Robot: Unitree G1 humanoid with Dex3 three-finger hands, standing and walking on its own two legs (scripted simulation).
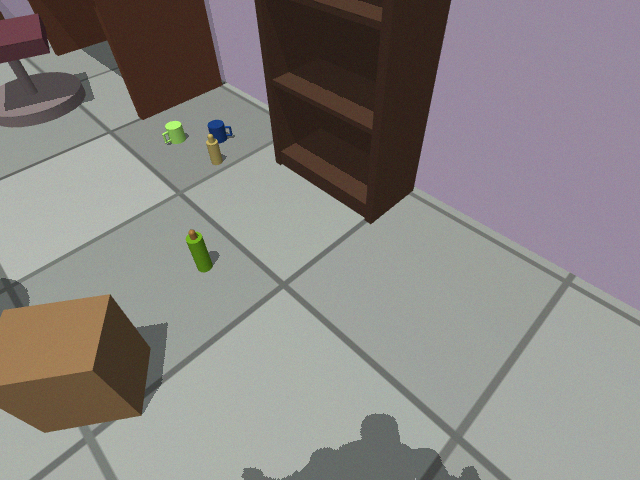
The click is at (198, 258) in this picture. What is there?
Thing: necked bottle
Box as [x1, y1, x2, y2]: [186, 229, 212, 271]
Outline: 191,229 189,230 189,233 186,236 187,244 198,269 200,271 207,271 211,268 212,264 201,234
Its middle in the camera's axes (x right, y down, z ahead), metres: -0.47 +0.06 +1.51
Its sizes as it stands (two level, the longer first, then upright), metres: 0.060 0.060 0.216
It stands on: the floor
